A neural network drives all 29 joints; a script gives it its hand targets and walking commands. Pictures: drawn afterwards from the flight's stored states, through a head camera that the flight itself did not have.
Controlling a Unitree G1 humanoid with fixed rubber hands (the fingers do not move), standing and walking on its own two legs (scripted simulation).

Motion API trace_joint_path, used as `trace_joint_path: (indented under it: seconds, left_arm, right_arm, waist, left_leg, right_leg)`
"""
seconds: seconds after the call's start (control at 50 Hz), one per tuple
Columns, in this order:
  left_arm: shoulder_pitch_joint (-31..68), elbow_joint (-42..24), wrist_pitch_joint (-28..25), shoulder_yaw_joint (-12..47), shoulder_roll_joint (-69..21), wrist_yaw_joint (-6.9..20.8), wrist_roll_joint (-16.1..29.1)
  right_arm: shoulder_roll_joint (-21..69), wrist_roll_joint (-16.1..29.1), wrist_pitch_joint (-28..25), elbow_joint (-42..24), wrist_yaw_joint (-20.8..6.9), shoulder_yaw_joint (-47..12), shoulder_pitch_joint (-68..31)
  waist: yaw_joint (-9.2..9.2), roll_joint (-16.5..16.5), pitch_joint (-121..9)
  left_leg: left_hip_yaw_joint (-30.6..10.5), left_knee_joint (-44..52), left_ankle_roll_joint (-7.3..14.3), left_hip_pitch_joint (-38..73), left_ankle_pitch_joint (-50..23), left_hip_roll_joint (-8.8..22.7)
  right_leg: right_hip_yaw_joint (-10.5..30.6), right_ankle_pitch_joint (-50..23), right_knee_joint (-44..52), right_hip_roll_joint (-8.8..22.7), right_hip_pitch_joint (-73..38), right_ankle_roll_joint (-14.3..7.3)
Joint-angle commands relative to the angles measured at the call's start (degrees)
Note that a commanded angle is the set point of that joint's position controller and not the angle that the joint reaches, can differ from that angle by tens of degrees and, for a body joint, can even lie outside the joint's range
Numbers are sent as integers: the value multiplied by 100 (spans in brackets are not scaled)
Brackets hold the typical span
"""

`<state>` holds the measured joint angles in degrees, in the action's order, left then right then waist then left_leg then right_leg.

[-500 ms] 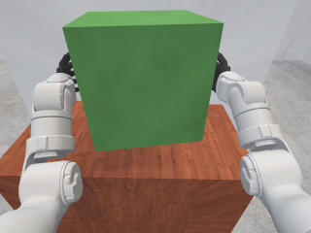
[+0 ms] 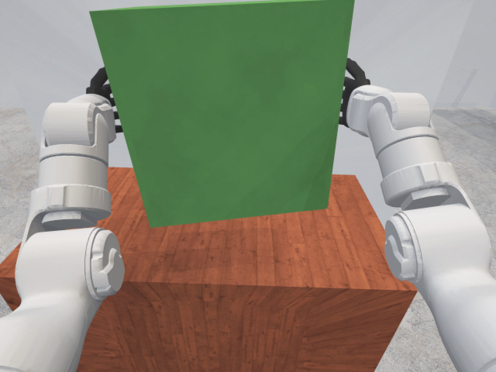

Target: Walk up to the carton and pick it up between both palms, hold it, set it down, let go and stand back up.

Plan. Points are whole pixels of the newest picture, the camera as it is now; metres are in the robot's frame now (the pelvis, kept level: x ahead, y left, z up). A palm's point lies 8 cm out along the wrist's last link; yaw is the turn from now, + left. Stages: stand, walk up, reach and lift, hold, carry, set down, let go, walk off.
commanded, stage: hold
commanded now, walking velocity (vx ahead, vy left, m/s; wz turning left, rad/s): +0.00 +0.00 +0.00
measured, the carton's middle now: (228, 103) +0.44 +0.01 +0.31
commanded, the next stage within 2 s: none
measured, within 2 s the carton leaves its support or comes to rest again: neither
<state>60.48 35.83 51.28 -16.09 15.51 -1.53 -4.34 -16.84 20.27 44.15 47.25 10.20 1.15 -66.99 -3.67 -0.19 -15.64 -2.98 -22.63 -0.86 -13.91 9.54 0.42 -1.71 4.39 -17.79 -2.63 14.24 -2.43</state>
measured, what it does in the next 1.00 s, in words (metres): stands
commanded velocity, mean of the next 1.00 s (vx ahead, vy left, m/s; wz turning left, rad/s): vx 0.00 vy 0.00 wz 0.00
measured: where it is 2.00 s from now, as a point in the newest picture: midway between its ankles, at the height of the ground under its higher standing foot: outside the picture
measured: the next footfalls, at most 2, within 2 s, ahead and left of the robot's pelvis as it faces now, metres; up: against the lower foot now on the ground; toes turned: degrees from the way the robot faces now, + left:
none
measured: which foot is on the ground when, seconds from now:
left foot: down 0.00-1.00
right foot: down 0.00-1.00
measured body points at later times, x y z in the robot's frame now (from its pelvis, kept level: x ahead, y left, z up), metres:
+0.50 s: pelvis +0.01 +0.00 +0.00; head -0.09 +0.01 +0.44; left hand +0.40 +0.20 +0.31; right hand +0.39 -0.17 +0.32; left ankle +0.03 +0.13 -0.75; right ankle +0.05 -0.09 -0.75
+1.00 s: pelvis +0.03 +0.00 +0.00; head -0.07 +0.02 +0.44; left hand +0.41 +0.20 +0.30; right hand +0.40 -0.18 +0.31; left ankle +0.03 +0.13 -0.74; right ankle +0.05 -0.09 -0.75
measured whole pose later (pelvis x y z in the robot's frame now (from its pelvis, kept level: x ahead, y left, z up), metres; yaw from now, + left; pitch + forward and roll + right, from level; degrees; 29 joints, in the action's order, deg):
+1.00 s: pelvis +0.03 +0.00 +0.00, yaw +0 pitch +0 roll -1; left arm 53.4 24.4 54.9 -16.5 12.7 -1.8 -6.0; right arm -18.1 24.4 45.5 38.2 11.1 -3.0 -59.0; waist -3.9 -0.4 -14.1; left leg -3.4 -22.4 -0.6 -10.4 11.9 0.7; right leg 0.0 5.7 -15.8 -3.6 10.0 -2.1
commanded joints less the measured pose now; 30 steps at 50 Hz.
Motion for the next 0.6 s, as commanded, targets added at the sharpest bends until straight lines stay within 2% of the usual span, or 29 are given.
trace_joint_path:
  seconds: [0.0,0.02,0.04,0.06,0.08,0.1,0.12,0.16,0.18,0.2,0.22,0.24,0.26,0.28,0.3,0.32,0.34,0.36,0.38,0.4,0.42,0.44,0.46,0.48,0.5,0.52,0.54,0.56,0.58]
  left_arm:
    - [5514,-1341,-629,1294,-3520,1217,1289]
    - [5580,-1333,-593,1327,-3636,1257,1323]
    - [5788,-1566,-663,1383,-3676,1249,1415]
    - [5887,-1423,-704,1378,-3633,1256,1495]
    - [5681,-1210,-775,1151,-3529,1253,1469]
    - [5972,-1362,-858,1300,-3520,1244,1502]
    - [6014,-1319,-856,1271,-3575,1227,1474]
    - [5940,-1100,-820,1137,-3525,1225,1325]
    - [5735,-1118,-808,1117,-3518,1215,1317]
    - [5913,-1501,-836,1354,-3575,1182,1431]
    - [6064,-1544,-848,1408,-3641,1155,1513]
    - [6129,-1627,-901,1428,-3583,1145,1571]
    - [6277,-1625,-946,1285,-3482,1143,1592]
    - [5907,-1461,-918,1234,-3518,1136,1477]
    - [5945,-1483,-869,1250,-3515,1160,1446]
    - [5474,-1148,-803,981,-3390,1204,1281]
    - [5646,-1497,-812,1138,-3377,1252,1354]
    - [5434,-1508,-768,1170,-3369,1273,1408]
    - [5202,-1266,-714,987,-3254,1302,1249]
    - [5142,-1219,-689,975,-3172,1350,1151]
    - [5290,-1367,-705,1104,-3289,1378,1218]
    - [5286,-1545,-726,1212,-3360,1391,1352]
    - [5475,-2045,-772,1560,-3567,1359,1592]
    - [5643,-2262,-805,1809,-3666,1331,1765]
    - [5687,-2276,-853,1772,-3670,1298,1777]
    - [5428,-2195,-769,1779,-3694,1255,1694]
    - [5200,-2043,-717,1640,-3625,1253,1566]
    - [5146,-2023,-667,1665,-3663,1260,1595]
    - [5083,-2129,-648,1729,-3736,1279,1569]
  right_arm:
    - [3559,1055,-322,-1671,-1181,-562,-5389]
    - [3453,1051,-344,-1709,-1193,-499,-5427]
    - [3538,1100,-376,-1879,-1216,-488,-5584]
    - [3454,1061,-403,-1956,-1214,-393,-5844]
    - [3555,999,-397,-1942,-1207,-518,-5816]
    - [3598,960,-464,-1860,-1187,-406,-5786]
    - [3634,958,-482,-1858,-1174,-345,-5844]
    - [3548,827,-404,-1305,-1209,-232,-5486]
    - [3636,872,-399,-1322,-1241,-377,-5413]
    - [3528,978,-467,-1692,-1253,-413,-5728]
    - [3614,1000,-468,-1672,-1249,-452,-5688]
    - [3701,1088,-503,-1928,-1223,-529,-5922]
    - [3926,1129,-488,-1980,-1222,-618,-6040]
    - [3877,1100,-452,-1745,-1208,-625,-5711]
    - [3838,1154,-455,-1790,-1185,-612,-5746]
    - [3774,1071,-393,-1571,-1164,-628,-5406]
    - [3760,1150,-446,-1946,-1145,-647,-5510]
    - [3731,1197,-423,-2153,-1114,-761,-5513]
    - [3727,1199,-398,-2149,-1082,-853,-5531]
    - [3651,1205,-358,-1930,-1063,-812,-5231]
    - [3680,1176,-406,-2227,-1059,-814,-5485]
    - [3731,1199,-370,-2237,-1047,-761,-5269]
    - [3807,1211,-402,-2528,-1042,-834,-5267]
    - [3659,1241,-452,-2820,-997,-779,-5446]
    - [3745,1255,-436,-2845,-971,-863,-5375]
    - [3652,1244,-354,-2528,-971,-829,-5050]
    - [3559,1158,-358,-2535,-964,-879,-4992]
    - [3484,1209,-343,-2479,-964,-823,-4982]
    - [3563,1290,-348,-2624,-988,-938,-4960]
  waist:
    - [37,-364,-1699]
    - [-28,-442,-1781]
    - [-18,-489,-2102]
    - [-57,-412,-2110]
    - [37,-112,-1964]
    - [-68,-152,-2008]
    - [-50,-205,-2149]
    - [-55,-314,-1795]
    - [43,-265,-1979]
    - [12,-434,-2286]
    - [-27,-427,-2454]
    - [-3,-326,-2382]
    - [114,-91,-2411]
    - [104,-79,-2048]
    - [33,-102,-2192]
    - [135,63,-1683]
    - [98,27,-2210]
    - [136,-28,-2316]
    - [153,90,-2163]
    - [113,65,-1856]
    - [87,89,-2158]
    - [-18,25,-2054]
    - [-122,-118,-2452]
    - [-285,-369,-2683]
    - [-231,-289,-2671]
    - [-265,-479,-2244]
    - [-213,-471,-2083]
    - [-271,-480,-2080]
    - [-192,-459,-2070]
  left_leg:
    - [-194,716,218,-793,405,-90]
    - [-222,732,196,-787,532,-55]
    - [-280,736,207,-678,485,21]
    - [-223,686,248,-739,675,-80]
    - [-195,656,273,-898,634,-91]
    - [-176,593,252,-779,504,-126]
    - [-160,537,265,-614,437,-184]
    - [-217,600,223,-565,652,-120]
    - [-229,614,231,-540,568,-81]
    - [-319,706,205,-732,553,-15]
    - [-260,647,186,-713,458,-78]
    - [-206,549,196,-733,317,-118]
    - [-159,505,286,-686,324,-190]
    - [-245,587,297,-694,238,-118]
    - [-186,567,260,-450,40,-163]
    - [-174,609,316,-615,218,-175]
    - [-176,548,298,-473,-19,-193]
    - [-144,513,291,-551,-125,-220]
    - [-127,499,301,-436,-150,-259]
    - [-130,527,307,-540,-43,-268]
    - [-124,520,301,-379,-40,-251]
    - [-162,621,304,-326,-50,-215]
    - [-215,561,204,-233,-375,-204]
    - [-191,477,110,-166,-521,-182]
    - [-237,443,103,-132,-455,-201]
    - [-244,494,81,-12,-543,-163]
    - [-185,515,54,-76,-571,-175]
    - [-233,555,73,-10,-473,-180]
    - [-238,531,63,-86,-463,-150]
  right_leg:
    - [572,-67,13,79,-2253,111]
    - [523,-61,-34,67,-2295,104]
    - [549,-226,-97,37,-2301,81]
    - [637,85,18,115,-2224,67]
    - [630,98,51,147,-2211,92]
    - [614,13,17,170,-2030,98]
    - [634,41,75,174,-2003,99]
    - [562,411,110,127,-1756,70]
    - [580,284,82,114,-1926,77]
    - [515,-72,-27,58,-2292,71]
    - [514,-162,-83,76,-2387,103]
    - [608,-222,-38,143,-2207,115]
    - [640,-152,66,219,-2187,166]
    - [628,-290,44,219,-2057,155]
    - [614,-369,118,184,-2084,154]
    - [656,-274,205,223,-2136,189]
    - [645,-480,100,185,-2363,190]
    - [688,-701,85,209,-2481,184]
    - [740,-836,140,254,-2410,234]
    - [725,-715,139,295,-2419,243]
    - [695,-648,121,284,-2431,242]
    - [664,-677,149,220,-2346,210]
    - [630,-1009,77,143,-2405,177]
    - [611,-1200,59,169,-2443,120]
    - [616,-1182,31,195,-2263,158]
    - [619,-1174,105,133,-2162,141]
    - [542,-1159,137,100,-2158,146]
    - [556,-1061,147,100,-2214,141]
    - [553,-961,99,75,-2189,142]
